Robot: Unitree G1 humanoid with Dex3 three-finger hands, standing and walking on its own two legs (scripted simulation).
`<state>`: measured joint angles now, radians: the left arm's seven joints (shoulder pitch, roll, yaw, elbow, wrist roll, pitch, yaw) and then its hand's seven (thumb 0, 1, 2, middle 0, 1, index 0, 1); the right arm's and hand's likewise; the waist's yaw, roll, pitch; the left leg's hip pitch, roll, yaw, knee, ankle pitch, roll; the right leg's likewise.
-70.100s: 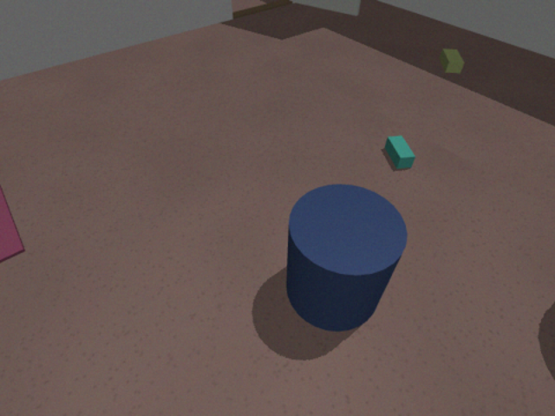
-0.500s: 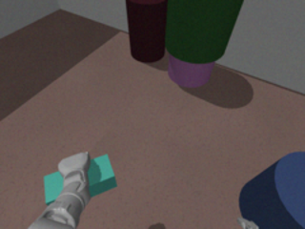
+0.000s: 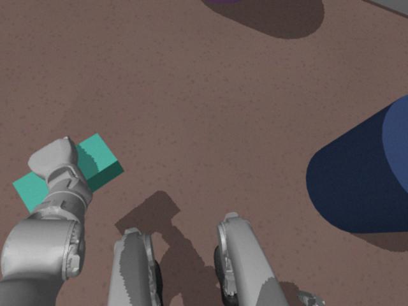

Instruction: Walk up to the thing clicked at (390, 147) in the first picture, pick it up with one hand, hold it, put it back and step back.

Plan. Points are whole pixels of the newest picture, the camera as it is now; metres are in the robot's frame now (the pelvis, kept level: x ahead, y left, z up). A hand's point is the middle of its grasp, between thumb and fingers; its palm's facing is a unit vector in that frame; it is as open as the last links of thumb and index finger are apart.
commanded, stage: crouch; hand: left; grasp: from above
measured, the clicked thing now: (74, 176) +0.42 +0.25 -0.19
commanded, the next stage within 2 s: lower in 1.00 s
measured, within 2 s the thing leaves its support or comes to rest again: neither
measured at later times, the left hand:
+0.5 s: hand (90, 178) +0.45 +0.25 -0.30, palm faces -0.38 -0.21 -0.90, open 11.3 cm
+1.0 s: hand (94, 179) +0.46 +0.26 -0.36, palm faces -0.39 -0.21 -0.90, open 11.3 cm
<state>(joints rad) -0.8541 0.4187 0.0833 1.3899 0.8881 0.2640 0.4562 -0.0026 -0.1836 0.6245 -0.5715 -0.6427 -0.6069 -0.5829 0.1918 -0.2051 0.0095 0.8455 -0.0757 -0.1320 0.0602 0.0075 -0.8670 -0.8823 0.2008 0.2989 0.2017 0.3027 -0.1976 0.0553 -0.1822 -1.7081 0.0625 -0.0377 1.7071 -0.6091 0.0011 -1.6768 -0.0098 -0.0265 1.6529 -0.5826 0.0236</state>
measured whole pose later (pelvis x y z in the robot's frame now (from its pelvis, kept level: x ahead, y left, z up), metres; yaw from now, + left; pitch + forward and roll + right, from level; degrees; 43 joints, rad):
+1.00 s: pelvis -0.02 -0.01 -0.19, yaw -3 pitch +36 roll -6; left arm -1.06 0.68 0.22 1.59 1.08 0.06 0.47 -0.02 -0.18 0.62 -0.58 -0.63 -0.61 -0.59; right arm 0.20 -0.28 0.08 0.82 -0.16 -0.19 0.19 0.00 -0.89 -0.89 0.20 0.30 0.20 0.30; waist -0.28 0.01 -0.05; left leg -2.28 0.05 -0.11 2.34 -0.69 -0.01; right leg -2.24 0.00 -0.05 2.27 -0.66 0.03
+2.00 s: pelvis -0.01 +0.00 -0.23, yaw -8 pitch +32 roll -11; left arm -1.14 0.86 0.24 1.73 1.09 0.02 0.57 -0.02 -0.19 0.62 -0.60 -0.60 -0.62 -0.58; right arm 0.17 -0.32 0.20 0.75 -0.20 -0.25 0.30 0.00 -0.89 -0.89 0.20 0.30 0.20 0.30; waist -0.37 -0.06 0.10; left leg -2.36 0.05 -0.20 2.51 -0.73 0.00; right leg -2.28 0.03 -0.11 2.37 -0.66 0.05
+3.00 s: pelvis -0.02 +0.01 -0.23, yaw -11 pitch +28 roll -13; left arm -1.22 1.02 0.21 1.85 1.10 0.01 0.63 0.00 -0.32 0.87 -0.35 -0.89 -0.35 -0.89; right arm 0.17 -0.37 0.30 0.69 -0.23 -0.32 0.30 0.00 -0.89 -0.89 0.20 0.30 0.20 0.30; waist -0.44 -0.13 0.19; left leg -2.34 0.05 -0.25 2.52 -0.71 0.00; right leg -2.24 0.05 -0.15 2.34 -0.62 0.06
